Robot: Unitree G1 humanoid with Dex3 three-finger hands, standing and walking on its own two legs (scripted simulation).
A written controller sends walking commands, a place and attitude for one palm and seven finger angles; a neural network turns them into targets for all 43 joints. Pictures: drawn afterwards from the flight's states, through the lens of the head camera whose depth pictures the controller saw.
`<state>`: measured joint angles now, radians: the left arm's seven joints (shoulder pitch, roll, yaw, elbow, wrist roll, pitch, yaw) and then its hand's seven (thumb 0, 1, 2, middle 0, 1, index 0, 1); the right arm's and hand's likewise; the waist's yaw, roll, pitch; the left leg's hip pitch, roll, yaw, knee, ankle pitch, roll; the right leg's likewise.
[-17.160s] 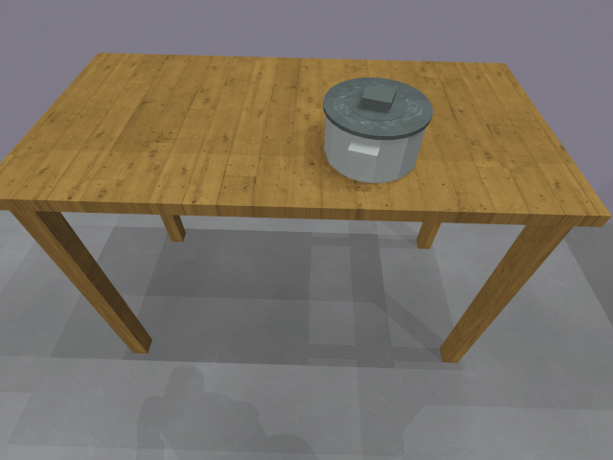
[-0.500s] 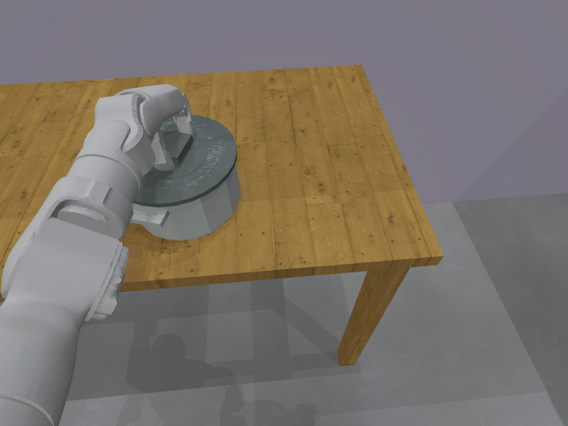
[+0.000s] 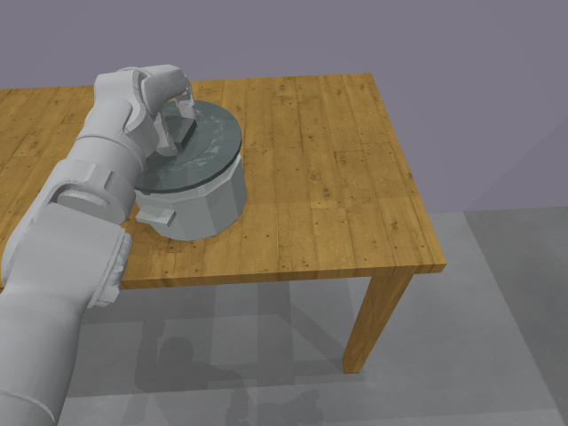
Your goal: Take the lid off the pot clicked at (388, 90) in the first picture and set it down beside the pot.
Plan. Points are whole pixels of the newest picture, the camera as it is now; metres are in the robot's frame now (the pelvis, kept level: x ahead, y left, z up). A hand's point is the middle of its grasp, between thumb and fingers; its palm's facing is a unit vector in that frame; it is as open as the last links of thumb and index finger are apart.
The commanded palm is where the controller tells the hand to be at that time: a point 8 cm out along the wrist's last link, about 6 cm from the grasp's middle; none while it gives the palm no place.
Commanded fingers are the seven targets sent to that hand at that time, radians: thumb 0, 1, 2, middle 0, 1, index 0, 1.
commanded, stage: lift the lid straight up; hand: left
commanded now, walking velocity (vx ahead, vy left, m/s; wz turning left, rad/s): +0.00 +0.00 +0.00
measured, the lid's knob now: (172, 131) +0.50 +0.15 +0.15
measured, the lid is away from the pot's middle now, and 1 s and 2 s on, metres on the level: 0.01 0.01 0.08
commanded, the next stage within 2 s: move the lid sideways beside the pot in 1.34 s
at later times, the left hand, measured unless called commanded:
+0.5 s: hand (144, 101) +0.48 +0.16 +0.22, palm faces -0.35 -0.12 -0.93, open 8.9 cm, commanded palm +0.48 +0.16 +0.29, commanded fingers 0.00 0.55 0.96 -0.78 -1.15 -0.71 -1.10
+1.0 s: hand (135, 69) +0.48 +0.16 +0.26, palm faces -0.28 -0.13 -0.95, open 8.9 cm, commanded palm +0.48 +0.16 +0.33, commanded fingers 0.00 0.55 0.96 -0.78 -1.15 -0.71 -1.10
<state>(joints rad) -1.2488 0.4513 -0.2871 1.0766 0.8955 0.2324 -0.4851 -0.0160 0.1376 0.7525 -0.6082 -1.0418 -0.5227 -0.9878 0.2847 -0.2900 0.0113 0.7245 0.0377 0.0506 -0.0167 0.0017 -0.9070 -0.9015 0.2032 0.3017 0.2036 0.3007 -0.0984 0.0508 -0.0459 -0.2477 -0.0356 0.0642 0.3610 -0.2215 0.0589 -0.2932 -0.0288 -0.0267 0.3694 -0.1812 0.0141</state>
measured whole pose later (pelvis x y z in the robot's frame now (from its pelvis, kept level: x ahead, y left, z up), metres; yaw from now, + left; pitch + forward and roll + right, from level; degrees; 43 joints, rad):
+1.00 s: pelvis +0.00 +0.01 +0.00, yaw +0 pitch +6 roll +0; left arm -1.45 0.50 -0.27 1.13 0.93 0.31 -0.56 -0.02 0.13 0.75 -0.62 -1.05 -0.53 -0.99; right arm 0.30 -0.29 0.02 0.74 0.03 0.03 -0.01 0.00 -0.91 -0.90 0.20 0.30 0.20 0.30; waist -0.11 0.05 -0.06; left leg -0.24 -0.05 0.07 0.32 -0.20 0.07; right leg -0.29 -0.04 -0.02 0.34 -0.16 0.02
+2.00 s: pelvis +0.00 +0.01 +0.00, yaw +0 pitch +7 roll -1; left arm -1.39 0.67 -0.26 1.03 0.96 0.25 -0.59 -0.02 0.13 0.75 -0.63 -1.06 -0.53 -0.99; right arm 0.30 -0.30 0.02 0.72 0.05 0.10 -0.01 0.00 -0.91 -0.90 0.20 0.30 0.20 0.30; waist -0.11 0.03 -0.05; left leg -0.24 -0.04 0.06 0.32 -0.20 0.07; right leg -0.27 -0.03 -0.03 0.30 -0.15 0.02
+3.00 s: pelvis +0.01 +0.01 +0.00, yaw +0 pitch +8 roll -1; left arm -1.41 0.91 -0.14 1.17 1.02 0.13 -0.60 -0.02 0.13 0.75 -0.63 -1.06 -0.53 -0.99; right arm 0.31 -0.31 0.03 0.72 0.07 0.15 -0.03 0.00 -0.91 -0.90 0.20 0.30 0.20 0.30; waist -0.13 0.03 -0.03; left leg -0.27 -0.03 0.06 0.34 -0.22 0.07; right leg -0.28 -0.02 -0.03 0.27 -0.14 0.02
